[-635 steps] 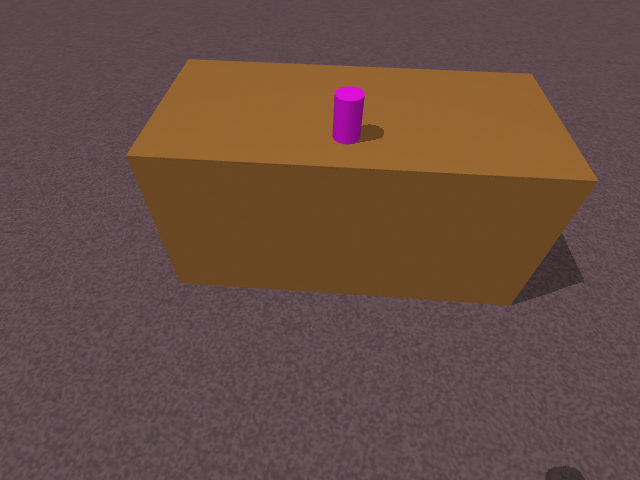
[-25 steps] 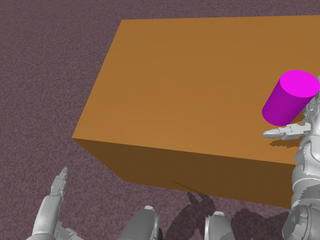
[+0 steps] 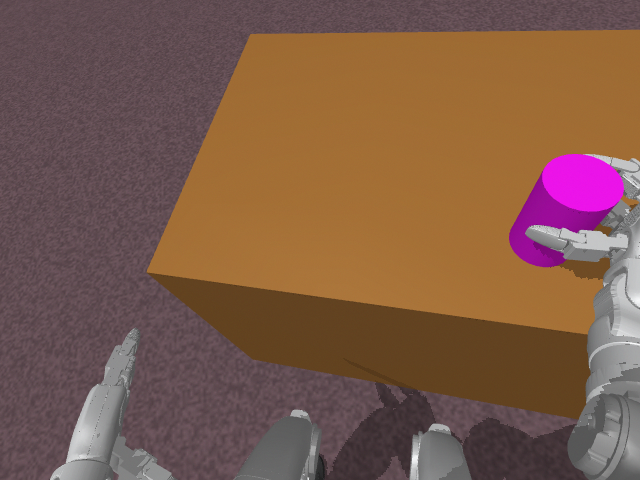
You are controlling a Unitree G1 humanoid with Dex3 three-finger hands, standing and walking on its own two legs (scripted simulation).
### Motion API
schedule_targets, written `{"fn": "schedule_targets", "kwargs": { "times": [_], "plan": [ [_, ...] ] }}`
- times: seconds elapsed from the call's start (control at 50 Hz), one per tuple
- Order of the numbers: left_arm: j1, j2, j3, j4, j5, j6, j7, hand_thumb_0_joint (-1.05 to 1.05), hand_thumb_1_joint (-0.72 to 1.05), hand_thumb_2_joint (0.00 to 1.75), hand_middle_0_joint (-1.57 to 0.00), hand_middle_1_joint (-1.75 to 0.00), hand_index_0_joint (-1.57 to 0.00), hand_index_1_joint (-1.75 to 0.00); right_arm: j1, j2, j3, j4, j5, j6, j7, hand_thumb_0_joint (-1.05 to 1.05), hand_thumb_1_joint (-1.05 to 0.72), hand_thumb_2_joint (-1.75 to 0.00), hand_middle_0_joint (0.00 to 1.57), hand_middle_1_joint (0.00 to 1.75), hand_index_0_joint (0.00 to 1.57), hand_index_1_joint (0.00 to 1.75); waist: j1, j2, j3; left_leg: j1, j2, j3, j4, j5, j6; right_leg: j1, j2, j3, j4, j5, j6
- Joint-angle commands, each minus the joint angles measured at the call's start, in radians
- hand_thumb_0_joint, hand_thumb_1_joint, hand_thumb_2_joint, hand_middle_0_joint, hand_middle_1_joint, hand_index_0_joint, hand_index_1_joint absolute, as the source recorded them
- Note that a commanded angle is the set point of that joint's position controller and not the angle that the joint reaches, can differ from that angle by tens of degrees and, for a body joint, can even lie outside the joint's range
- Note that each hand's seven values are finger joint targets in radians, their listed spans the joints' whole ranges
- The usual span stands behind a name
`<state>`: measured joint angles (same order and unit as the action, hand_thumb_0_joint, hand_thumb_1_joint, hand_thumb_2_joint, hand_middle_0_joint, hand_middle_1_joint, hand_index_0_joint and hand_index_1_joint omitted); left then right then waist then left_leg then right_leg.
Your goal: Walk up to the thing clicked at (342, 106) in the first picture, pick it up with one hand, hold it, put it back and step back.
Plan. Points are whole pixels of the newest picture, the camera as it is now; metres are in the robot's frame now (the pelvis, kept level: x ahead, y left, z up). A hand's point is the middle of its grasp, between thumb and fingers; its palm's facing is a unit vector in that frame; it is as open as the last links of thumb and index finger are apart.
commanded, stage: close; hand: right
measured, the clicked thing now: (558, 215) +0.47 -0.23 +0.00
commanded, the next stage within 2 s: settle in 0.20 s
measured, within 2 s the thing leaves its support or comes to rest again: leaves its support in 0.52 s
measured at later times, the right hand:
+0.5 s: hand (593, 213) +0.46 -0.25 +0.02, palm faces +0.28 +0.96 +0.01, open 11.2 cm
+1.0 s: hand (620, 188) +0.46 -0.26 +0.07, palm faces +0.28 +0.96 +0.01, open 11.3 cm
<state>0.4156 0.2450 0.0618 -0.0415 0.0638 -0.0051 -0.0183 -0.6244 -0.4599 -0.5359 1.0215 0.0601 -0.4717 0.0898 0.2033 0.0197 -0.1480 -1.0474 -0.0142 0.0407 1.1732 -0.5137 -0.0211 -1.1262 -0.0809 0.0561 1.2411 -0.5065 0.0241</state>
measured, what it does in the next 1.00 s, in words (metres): stands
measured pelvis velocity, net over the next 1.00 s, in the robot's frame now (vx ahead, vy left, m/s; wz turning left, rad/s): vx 0.01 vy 0.00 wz -0.01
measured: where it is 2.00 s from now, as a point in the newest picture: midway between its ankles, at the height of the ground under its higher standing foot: outside the picture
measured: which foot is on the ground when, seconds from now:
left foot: down 0.00-1.00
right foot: down 0.00-1.00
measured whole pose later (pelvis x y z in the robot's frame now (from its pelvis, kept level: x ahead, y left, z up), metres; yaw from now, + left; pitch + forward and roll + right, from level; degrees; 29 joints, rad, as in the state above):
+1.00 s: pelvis +0.01 +0.00 +0.03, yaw -1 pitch +19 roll +3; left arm 0.41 0.23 0.06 0.04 0.04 0.00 -0.01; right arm -0.62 -0.45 -0.50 0.99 0.08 -0.40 0.10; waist 0.16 0.02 -0.14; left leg -0.90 0.00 0.02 1.05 -0.48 -0.03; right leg -0.97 -0.07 0.03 1.11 -0.47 0.02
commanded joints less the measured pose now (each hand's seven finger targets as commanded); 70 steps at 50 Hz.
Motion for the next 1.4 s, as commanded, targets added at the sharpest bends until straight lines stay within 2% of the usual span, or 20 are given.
{"fn": "schedule_targets", "kwargs": {
  "times": [0.0, 0.04, 0.12, 0.18, 0.24, 0.42, 0.58, 0.64, 0.68, 0.72, 0.78, 0.94, 0.98, 1.04, 1.08, 1.2, 1.26, 1.3, 1.34, 1.38],
  "plan": [
    [0.040, 0.155, 0.091, -0.209, -0.001, -0.058, 0.016, 0.00, -0.52, 0.04, -0.04, -0.05, -0.05, -0.04, -0.303, -0.187, 0.008, -0.117, 0.005, -0.067, -0.006, 0.00, -0.02, -0.72, 1.13, 0.95, 1.14, 0.95, 0.024, -0.145, -0.411, 0.181, -0.030, 0.008, -0.147, 0.281, 0.036, 0.345, 0.039, -0.011, -0.161, 0.247, -0.036],
    [0.086, 0.160, 0.100, -0.189, -0.001, -0.053, 0.016, 0.00, -0.52, 0.03, -0.04, -0.05, -0.05, -0.04, -0.368, -0.298, -0.052, -0.223, 0.005, -0.084, -0.012, 0.00, -0.06, -0.83, 1.16, 1.05, 1.18, 1.05, -0.008, -0.221, -0.441, 0.182, -0.025, -0.006, -0.140, 0.303, 0.038, 0.363, 0.043, -0.020, -0.155, 0.278, -0.032],
    [0.080, 0.142, 0.093, -0.170, -0.001, -0.051, 0.006, 0.00, -0.50, 0.02, -0.04, -0.05, -0.05, -0.03, -0.281, -0.230, -0.025, -0.191, 0.013, -0.071, 0.005, 0.00, -0.10, -0.95, 1.24, 1.16, 1.26, 1.17, -0.017, -0.232, -0.427, 0.157, -0.028, 0.009, -0.129, 0.296, 0.043, 0.395, 0.039, -0.015, -0.162, 0.310, -0.025],
    [0.059, 0.171, 0.119, -0.188, -0.003, -0.048, 0.008, 0.00, -0.49, 0.02, -0.04, -0.05, -0.05, -0.03, -0.302, -0.289, -0.057, -0.247, 0.013, -0.073, 0.004, 0.00, -0.11, -1.00, 1.28, 1.22, 1.30, 1.22, -0.027, -0.233, -0.475, 0.186, -0.026, 0.003, -0.132, 0.320, 0.039, 0.407, 0.038, -0.017, -0.154, 0.326, -0.028],
    [0.042, 0.165, 0.111, -0.171, 0.000, -0.049, 0.010, 0.00, -0.51, 0.02, -0.04, -0.05, -0.05, -0.03, -0.265, -0.197, -0.011, -0.195, 0.021, -0.065, 0.017, 0.00, -0.11, -1.02, 1.29, 1.25, 1.31, 1.26, -0.005, -0.205, -0.450, 0.174, -0.028, 0.011, -0.125, 0.339, 0.037, 0.395, 0.036, -0.012, -0.149, 0.348, -0.029],
    [0.087, 0.156, 0.104, -0.148, -0.005, -0.042, 0.015, 0.00, -0.53, 0.04, -0.05, -0.06, -0.06, -0.05, -0.350, -0.267, -0.026, -0.275, 0.018, -0.070, 0.017, 0.00, -0.07, -1.23, 1.23, 1.36, 1.28, 1.36, -0.021, -0.256, -0.468, 0.189, -0.026, 0.002, -0.150, 0.319, 0.038, 0.437, 0.042, -0.021, -0.169, 0.322, -0.028],
    [0.005, 0.189, 0.136, -0.160, -0.012, -0.047, 0.025, 0.00, -0.53, 0.04, -0.05, -0.05, -0.06, -0.05, -0.384, -0.284, -0.025, -0.310, 0.017, -0.044, -0.002, 0.00, -0.05, -1.27, 1.24, 1.41, 1.30, 1.41, -0.024, -0.234, -0.484, 0.229, -0.023, 0.000, -0.180, 0.321, 0.039, 0.471, 0.044, -0.023, -0.201, 0.314, -0.027],
    [0.025, 0.161, 0.106, -0.117, -0.016, -0.042, 0.020, 0.00, -0.53, 0.04, -0.05, -0.05, -0.05, -0.05, -0.314, -0.200, 0.021, -0.245, 0.023, -0.013, 0.008, 0.00, -0.04, -1.29, 1.27, 1.43, 1.33, 1.44, -0.022, -0.181, -0.449, 0.265, -0.023, -0.001, -0.194, 0.376, 0.030, 0.444, 0.047, -0.026, -0.197, 0.347, -0.037],
    [-0.002, 0.166, 0.106, -0.129, -0.019, -0.042, 0.023, 0.00, -0.53, 0.04, -0.05, -0.05, -0.05, -0.05, -0.379, -0.262, -0.012, -0.300, 0.022, -0.015, 0.000, 0.00, -0.02, -1.28, 1.27, 1.43, 1.33, 1.43, -0.031, -0.180, -0.481, 0.288, -0.022, -0.002, -0.200, 0.379, 0.031, 0.462, 0.048, -0.025, -0.210, 0.357, -0.034],
    [0.020, 0.140, 0.085, -0.102, -0.023, -0.038, 0.019, 0.00, -0.52, 0.04, -0.05, -0.05, -0.05, -0.05, -0.326, -0.183, 0.039, -0.207, 0.021, 0.002, 0.006, 0.00, -0.03, -1.29, 1.27, 1.44, 1.33, 1.44, -0.022, -0.167, -0.402, 0.264, -0.023, 0.002, -0.213, 0.333, 0.035, 0.451, 0.050, -0.027, -0.236, 0.313, -0.032],
    [0.000, 0.170, 0.098, -0.118, -0.027, -0.042, 0.028, 0.00, -0.52, 0.04, -0.05, -0.05, -0.06, -0.04, -0.383, -0.283, -0.018, -0.295, 0.028, -0.007, 0.002, 0.00, -0.01, -1.26, 1.24, 1.40, 1.31, 1.40, -0.043, -0.186, -0.418, 0.258, -0.022, 0.005, -0.228, 0.289, 0.038, 0.490, 0.042, -0.021, -0.267, 0.284, -0.027],
    [0.032, 0.139, 0.087, -0.053, -0.030, -0.048, 0.027, 0.00, -0.53, 0.04, -0.05, -0.05, -0.05, -0.05, -0.328, -0.170, 0.045, -0.172, 0.038, 0.018, 0.020, 0.00, -0.04, -1.28, 1.23, 1.41, 1.29, 1.41, -0.024, -0.140, -0.344, 0.267, -0.020, 0.007, -0.249, 0.304, 0.034, 0.487, 0.050, -0.025, -0.288, 0.293, -0.030],
    [-0.017, 0.175, 0.112, -0.112, -0.030, -0.058, 0.036, 0.00, -0.52, 0.04, -0.05, -0.05, -0.05, -0.04, -0.451, -0.286, -0.001, -0.317, 0.031, -0.002, 0.008, 0.00, -0.04, -1.30, 1.24, 1.43, 1.30, 1.43, -0.044, -0.191, -0.445, 0.291, -0.015, -0.004, -0.252, 0.323, 0.036, 0.550, 0.047, -0.029, -0.286, 0.319, -0.027],
    [0.027, 0.140, 0.083, -0.043, -0.030, -0.054, 0.026, 0.00, -0.53, 0.04, -0.04, -0.05, -0.05, -0.05, -0.365, -0.182, 0.047, -0.210, 0.036, 0.021, 0.016, 0.00, -0.04, -1.33, 1.21, 1.44, 1.28, 1.44, -0.043, -0.154, -0.366, 0.292, -0.017, -0.003, -0.264, 0.315, 0.034, 0.506, 0.053, -0.033, -0.294, 0.299, -0.031],
    [-0.021, 0.155, 0.091, -0.064, -0.033, -0.058, 0.033, 0.00, -0.52, 0.04, -0.04, -0.05, -0.05, -0.04, -0.432, -0.278, -0.002, -0.298, 0.033, 0.009, 0.004, 0.00, -0.05, -1.32, 1.22, 1.43, 1.28, 1.44, -0.065, -0.168, -0.403, 0.322, -0.013, -0.012, -0.269, 0.324, 0.032, 0.508, 0.056, -0.037, -0.294, 0.301, -0.032],
    [0.004, 0.134, 0.065, -0.021, -0.034, -0.051, 0.029, 0.00, -0.53, 0.04, -0.04, -0.05, -0.05, -0.05, -0.402, -0.238, 0.025, -0.259, 0.034, 0.025, 0.011, 0.00, -0.07, -1.32, 1.22, 1.43, 1.28, 1.43, -0.068, -0.182, -0.371, 0.324, -0.014, -0.009, -0.282, 0.342, 0.034, 0.525, 0.055, -0.038, -0.315, 0.335, -0.029],
    [0.006, 0.159, 0.091, -0.038, -0.033, -0.055, 0.035, 0.00, -0.53, 0.04, -0.04, -0.05, -0.05, -0.04, -0.425, -0.242, 0.029, -0.272, 0.033, 0.023, 0.008, 0.00, -0.07, -1.34, 1.22, 1.45, 1.28, 1.45, -0.045, -0.172, -0.443, 0.353, -0.015, -0.006, -0.288, 0.378, 0.032, 0.597, 0.052, -0.038, -0.310, 0.374, -0.030],
    [0.038, 0.132, 0.069, 0.030, -0.034, -0.051, 0.029, 0.00, -0.52, 0.04, -0.05, -0.06, -0.06, -0.05, -0.341, -0.183, 0.046, -0.174, 0.040, 0.043, 0.016, 0.00, -0.09, -1.36, 1.22, 1.45, 1.29, 1.45, -0.049, -0.124, -0.326, 0.326, -0.016, -0.005, -0.295, 0.358, 0.029, 0.516, 0.056, -0.038, -0.317, 0.342, -0.035],
    [-0.029, 0.169, 0.102, -0.064, -0.038, -0.057, 0.035, 0.00, -0.52, 0.04, -0.05, -0.06, -0.06, -0.05, -0.438, -0.291, -0.005, -0.328, 0.037, 0.025, -0.001, 0.00, -0.04, -1.34, 1.23, 1.45, 1.29, 1.45, -0.065, -0.165, -0.460, 0.384, -0.013, -0.011, -0.298, 0.385, 0.030, 0.596, 0.054, -0.041, -0.322, 0.378, -0.031],
    [-0.022, 0.200, 0.141, -0.073, -0.038, -0.056, 0.036, 0.00, -0.52, 0.04, -0.05, -0.06, -0.06, -0.05, -0.409, -0.209, 0.043, -0.311, 0.041, 0.035, -0.001, 0.00, -0.05, -1.32, 1.24, 1.45, 1.30, 1.45, -0.050, -0.161, -0.461, 0.382, -0.018, 0.004, -0.296, 0.405, 0.034, 0.642, 0.051, -0.035, -0.334, 0.420, -0.026]
  ]
}}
